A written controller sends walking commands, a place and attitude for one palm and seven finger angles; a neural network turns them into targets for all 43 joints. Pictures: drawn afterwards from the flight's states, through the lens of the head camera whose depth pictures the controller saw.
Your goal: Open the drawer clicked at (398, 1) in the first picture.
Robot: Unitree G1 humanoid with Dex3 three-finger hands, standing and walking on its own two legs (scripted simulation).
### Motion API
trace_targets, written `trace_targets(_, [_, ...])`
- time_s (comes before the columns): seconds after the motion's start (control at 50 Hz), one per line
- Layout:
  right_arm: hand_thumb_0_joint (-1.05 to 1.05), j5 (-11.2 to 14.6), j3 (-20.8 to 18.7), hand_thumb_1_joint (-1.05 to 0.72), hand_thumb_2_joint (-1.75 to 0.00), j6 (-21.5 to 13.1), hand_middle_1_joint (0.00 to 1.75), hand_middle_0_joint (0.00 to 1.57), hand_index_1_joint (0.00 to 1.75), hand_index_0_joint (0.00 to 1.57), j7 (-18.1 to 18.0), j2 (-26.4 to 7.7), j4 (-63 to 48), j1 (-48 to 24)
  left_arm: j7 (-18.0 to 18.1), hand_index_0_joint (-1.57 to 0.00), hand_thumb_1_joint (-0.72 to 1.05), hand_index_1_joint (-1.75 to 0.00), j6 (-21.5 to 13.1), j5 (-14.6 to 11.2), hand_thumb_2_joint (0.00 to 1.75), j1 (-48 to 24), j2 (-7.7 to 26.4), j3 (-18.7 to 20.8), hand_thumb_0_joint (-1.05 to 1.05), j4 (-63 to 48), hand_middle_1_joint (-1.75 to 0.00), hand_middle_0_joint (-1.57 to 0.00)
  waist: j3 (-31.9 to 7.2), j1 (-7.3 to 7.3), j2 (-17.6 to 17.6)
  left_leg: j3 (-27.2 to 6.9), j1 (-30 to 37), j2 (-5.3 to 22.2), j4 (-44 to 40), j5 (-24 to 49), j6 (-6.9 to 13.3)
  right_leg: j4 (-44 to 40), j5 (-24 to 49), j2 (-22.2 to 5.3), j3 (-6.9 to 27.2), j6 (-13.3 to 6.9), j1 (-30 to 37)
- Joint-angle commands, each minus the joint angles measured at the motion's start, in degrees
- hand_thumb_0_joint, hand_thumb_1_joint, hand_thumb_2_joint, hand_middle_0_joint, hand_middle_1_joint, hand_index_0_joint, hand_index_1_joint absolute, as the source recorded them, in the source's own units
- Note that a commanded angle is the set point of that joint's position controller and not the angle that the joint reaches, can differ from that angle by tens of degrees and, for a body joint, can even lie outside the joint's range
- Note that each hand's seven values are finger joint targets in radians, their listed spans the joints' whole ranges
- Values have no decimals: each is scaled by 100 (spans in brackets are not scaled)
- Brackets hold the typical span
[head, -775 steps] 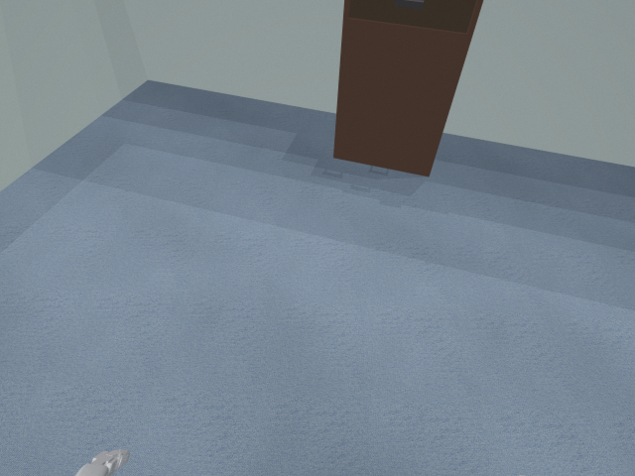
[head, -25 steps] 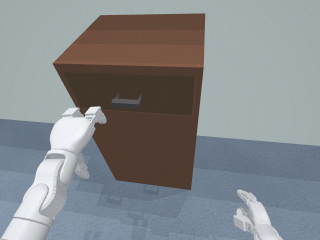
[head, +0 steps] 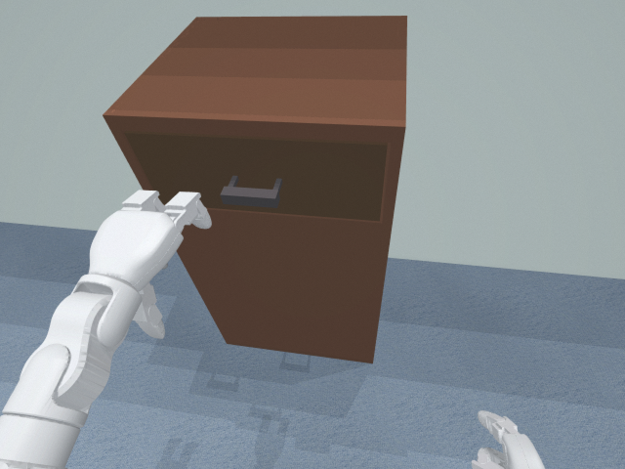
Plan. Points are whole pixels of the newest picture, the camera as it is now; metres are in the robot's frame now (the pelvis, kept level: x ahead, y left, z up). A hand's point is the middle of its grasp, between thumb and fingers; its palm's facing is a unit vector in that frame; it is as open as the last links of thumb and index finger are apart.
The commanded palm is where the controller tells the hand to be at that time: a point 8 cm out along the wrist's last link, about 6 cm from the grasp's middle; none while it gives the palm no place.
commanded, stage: raise the hand with hooked fingers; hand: left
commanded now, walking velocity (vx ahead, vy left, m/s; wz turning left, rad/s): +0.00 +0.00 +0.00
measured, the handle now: (253, 189) +0.55 +0.20 +0.01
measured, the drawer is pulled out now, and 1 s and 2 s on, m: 0.00 0.00 0.00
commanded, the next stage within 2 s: move the hooked fingers above the handle in 0.04 s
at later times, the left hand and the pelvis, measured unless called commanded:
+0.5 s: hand (190, 237) +0.35 +0.21 +0.12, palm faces +0.08 -0.04 -1.00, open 13.9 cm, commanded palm +0.33 +0.22 +0.16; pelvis -0.01 +0.00 +0.00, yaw +0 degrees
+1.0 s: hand (210, 210) +0.42 +0.21 +0.10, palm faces +0.06 +0.00 -1.00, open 13.9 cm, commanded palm +0.40 +0.21 +0.15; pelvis +0.00 -0.01 +0.00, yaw +0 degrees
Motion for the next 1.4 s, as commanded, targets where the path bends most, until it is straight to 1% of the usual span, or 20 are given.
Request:
trace_targets(0.0, [0, 61, -147, -90, -90, -280, 30, 20, 30, 20, -8, -526, -830, -820, 588, -30, -50, -120, 181, 17, 30, -1940, 1345, 1027, 0, -786, -120, -30, -1408, 62, -126, 60, -444, -121, -333, 1779, 22, -113, 1063, 119, -112, -317, 1337])
trace_targets(0.12, [0, 115, -135, -90, -90, -203, 30, 20, 30, 20, -14, -570, -857, -934, 256, -30, -50, -120, 572, 99, 30, -1998, 994, 362, 0, -648, -120, -30, -1419, -49, -117, 89, -320, -98, -412, 1543, 32, -176, 752, 140, -162, -296, 1277])
trace_targets(0.2, [0, 104, -79, -90, -90, -248, 30, 20, 30, 20, -76, -554, -824, -844, 9, -30, -50, -120, 466, 131, 30, -2760, 601, -218, 0, -416, -120, -30, -1154, -272, -448, 10, -333, -64, -476, 990, 63, -287, 213, 160, -222, -266, 912])
trace_targets(0.28, [0, 72, -85, -90, -90, -282, 30, 20, 30, 20, -162, -572, -714, -707, 179, -30, -50, -120, 147, 289, 30, -3430, 1175, 268, 0, -79, -120, -30, -1294, -196, -282, -36, -401, -87, -489, 867, 47, -276, 129, 194, -184, -303, 968])
trace_targets(0.38, [0, 86, -114, -90, -90, -283, 30, 20, 30, 20, -179, -476, -629, -584, 614, -30, -50, -120, 8, 328, 30, -3731, 1378, 656, 0, 506, -120, -30, -1686, -41, -71, 16, -516, -156, -437, 1270, -5, -185, 522, 179, -130, -348, 1283])
trace_targets(0.46, [0, 134, -132, -90, -90, -219, 30, 20, 30, 20, -147, -490, -584, -550, 721, -30, -50, -120, 238, 373, 30, -3596, 1141, 487, 0, 1161, -120, -30, -1581, -66, -319, 148, -749, -143, -423, 1376, 3, -161, 768, 139, -125, -338, 1285])
trace_targets(0.54, [0, 165, -169, -90, -90, -165, 30, 20, 30, 20, -112, -587, -672, -501, 495, -30, -50, -120, 472, 431, 30, -3678, 789, -31, 0, 1350, -120, -30, -1688, -177, -446, 197, -735, -147, -378, 1331, 60, -172, 808, 129, -106, -321, 1249])
trace_targets(0.62, [0, 157, -227, -90, -90, -151, 30, 20, 30, 20, -159, -633, -725, -334, 216, -30, -50, -120, 301, 358, 30, -3939, 773, -163, 0, 1231, -120, -30, -1913, -305, -644, 203, -651, -178, -232, 1371, 146, -123, 987, 126, -88, -280, 1245])
trace_targets(0.74, [0, 140, -301, -90, -90, -231, 30, 20, 30, 20, -257, -604, -599, -37, 551, -30, -50, -120, -313, 357, 30, -4519, 1234, 352, 0, 1322, -120, -30, -2032, -323, -428, 169, -753, -221, -72, 1414, 154, 12, 1069, 126, -44, -276, 1120])
trace_targets(0.82, [0, 147, -322, -90, -90, -249, 30, 20, 30, 20, -264, -566, -450, 87, 1069, -30, -50, -120, -300, 486, 30, -4774, 1433, 647, 0, 1948, -120, -30, -2084, -286, -385, 203, -955, -231, 2, 1541, 120, 131, 1194, 139, -44, -294, 1081])
trace_targets(0.92, [0, 148, -338, -90, -90, -227, 30, 20, 30, 20, -210, -618, -367, 121, 1287, -30, -50, -120, 168, 686, 30, -5021, 1224, 347, 0, 2695, -120, -30, -2342, -338, -362, 292, -1049, -203, 49, 1660, 103, 228, 1382, 140, -56, -289, 1087])
trace_targets(0.94, [0, 150, -345, -90, -90, -205, 30, 20, 30, 20, -199, -631, -361, 125, 1244, -30, -50, -120, 273, 715, 30, -4997, 1176, 276, 0, 2822, -120, -30, -2406, -349, -303, 307, -1033, -195, 58, 1696, 100, 254, 1429, 145, -69, -298, 1083])
trace_targets(0.96, [0, 164, -348, -90, -90, -177, 30, 20, 30, 20, -184, -642, -379, 125, 1145, -30, -50, -120, 363, 723, 30, -5096, 855, -65, 0, 2878, -120, -30, -2382, -438, -280, 313, -973, -186, 88, 1750, 103, 268, 1482, 151, -102, -301, 964])
trace_targets(0.98, [0, 180, -380, -90, -90, -166, 30, 20, 30, 20, -172, -650, -423, 144, 1031, -30, -50, -120, 419, 683, 30, -5136, 648, -220, 0, 2939, -120, -30, -2421, -517, -471, 284, -905, -183, 124, 1755, 130, 246, 1463, 168, -123, -289, 918])
trace_targets(1.0, [0, 179, -380, -90, -90, -148, 30, 20, 30, 20, -179, -684, -417, 197, 930, -30, -50, -120, 438, 664, 30, -5195, 671, -280, 0, 3016, -120, -30, -2368, -546, -492, 297, -894, -162, 135, 1699, 150, 233, 1455, 152, -109, -275, 877])
trace_targets(1.08, [0, 173, -391, -90, -90, -103, 30, 20, 30, 20, -210, -698, -526, 316, 547, -30, -50, -120, 224, 544, 30, -5569, 294, -652, 0, 2943, -120, -30, -2259, -735, -782, 186, -811, -185, 245, 1608, 194, 243, 1322, 188, -162, -258, 598])
trace_targets(1.14, [0, 130, -383, -90, -90, -85, 30, 20, 30, 20, -252, -688, -459, 502, 612, -30, -50, -120, -126, 590, 30, -5989, 707, -297, 0, 3043, -120, -30, -2307, -688, -704, 145, -888, -205, 322, 1534, 194, 346, 1261, 175, -121, -268, 525])
trace_targets(1.22, [0, 88, -388, -90, -90, -106, 30, 20, 30, 20, -251, -629, -354, 715, 1155, -30, -50, -120, -373, 774, 30, -6396, 1307, 336, 0, 3323, -120, -30, -2481, -591, -403, 102, -1127, -207, 440, 1822, 135, 577, 1421, 203, -116, -329, 486])
trace_targets(1.32, [0, 36, -407, -90, -90, -113, 30, 20, 30, 20, -126, -584, -262, 746, 1807, -30, -50, -120, 48, 1007, 30, -6432, 1386, 515, 0, 3889, -120, -30, -2893, -515, -133, 201, -1310, -196, 581, 2218, 68, 789, 1780, 236, -135, -342, 561])
trace_targets(1.38, [0, 53, -432, -90, -90, -60, 30, 20, 30, 20, -70, -656, -223, 814, 1734, -30, -50, -120, 507, 1052, 30, -6446, 929, 79, 0, 4577, -120, -30, -2848, -714, -339, 251, -1424, -167, 602, 2193, 79, 749, 1799, 266, -185, -314, 443])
